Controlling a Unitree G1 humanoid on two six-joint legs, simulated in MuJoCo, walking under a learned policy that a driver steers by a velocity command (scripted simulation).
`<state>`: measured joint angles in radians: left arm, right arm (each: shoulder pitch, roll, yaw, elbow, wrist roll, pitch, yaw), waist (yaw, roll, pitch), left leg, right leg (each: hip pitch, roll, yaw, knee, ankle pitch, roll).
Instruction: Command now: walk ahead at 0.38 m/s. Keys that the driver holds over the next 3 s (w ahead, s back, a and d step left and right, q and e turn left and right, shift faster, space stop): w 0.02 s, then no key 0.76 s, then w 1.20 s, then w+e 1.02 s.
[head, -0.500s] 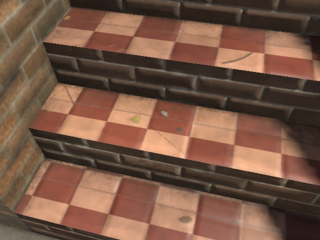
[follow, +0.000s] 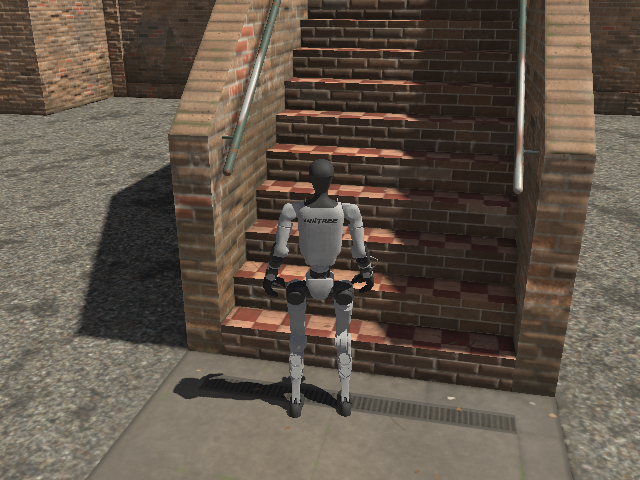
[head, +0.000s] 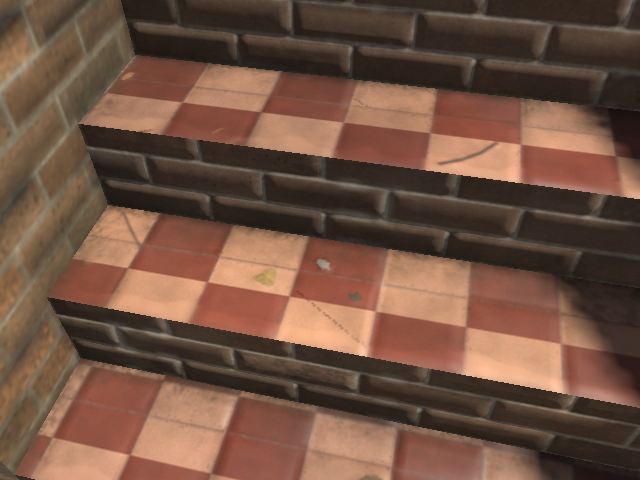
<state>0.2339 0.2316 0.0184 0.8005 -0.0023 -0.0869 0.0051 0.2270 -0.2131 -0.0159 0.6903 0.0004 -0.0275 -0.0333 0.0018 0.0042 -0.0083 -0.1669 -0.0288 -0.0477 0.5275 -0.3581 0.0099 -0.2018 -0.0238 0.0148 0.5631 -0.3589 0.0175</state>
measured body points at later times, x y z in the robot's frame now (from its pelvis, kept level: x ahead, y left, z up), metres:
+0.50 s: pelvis +0.01 -0.02 +0.01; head +0.03 -0.02 +0.46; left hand +0.11 +0.25 -0.12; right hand +0.10 -0.28 -0.13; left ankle -0.05 +0.12 -0.73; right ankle -0.04 -0.13 -0.73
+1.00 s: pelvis -0.02 -0.02 +0.01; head -0.02 -0.02 +0.46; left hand +0.04 +0.24 -0.13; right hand +0.04 -0.26 -0.14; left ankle -0.05 +0.12 -0.73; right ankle -0.04 -0.13 -0.73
